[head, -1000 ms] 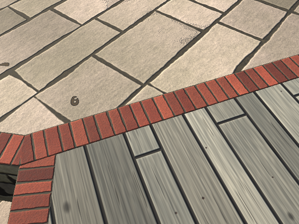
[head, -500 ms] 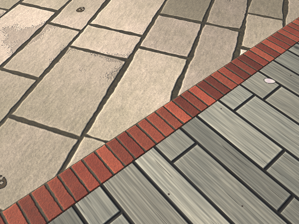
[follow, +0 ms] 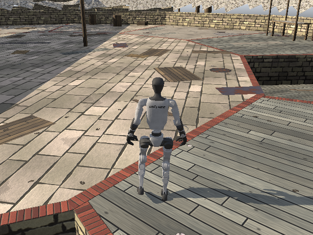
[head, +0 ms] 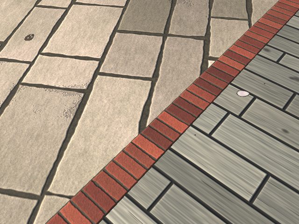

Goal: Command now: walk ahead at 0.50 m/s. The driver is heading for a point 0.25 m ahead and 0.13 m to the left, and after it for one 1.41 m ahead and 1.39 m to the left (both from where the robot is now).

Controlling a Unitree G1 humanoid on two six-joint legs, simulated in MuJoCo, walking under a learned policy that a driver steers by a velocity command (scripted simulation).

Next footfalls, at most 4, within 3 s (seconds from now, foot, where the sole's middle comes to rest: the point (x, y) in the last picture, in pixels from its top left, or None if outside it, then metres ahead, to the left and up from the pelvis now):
0.30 left None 0.33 0.15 -0.78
0.76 right None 0.38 -0.06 -0.78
1.16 left None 0.22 0.15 -0.78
1.62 right None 0.46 0.08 -0.78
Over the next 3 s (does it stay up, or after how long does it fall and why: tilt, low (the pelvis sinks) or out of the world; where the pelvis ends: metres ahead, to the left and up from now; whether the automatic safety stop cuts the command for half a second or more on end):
stays up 0.71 0.70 0.00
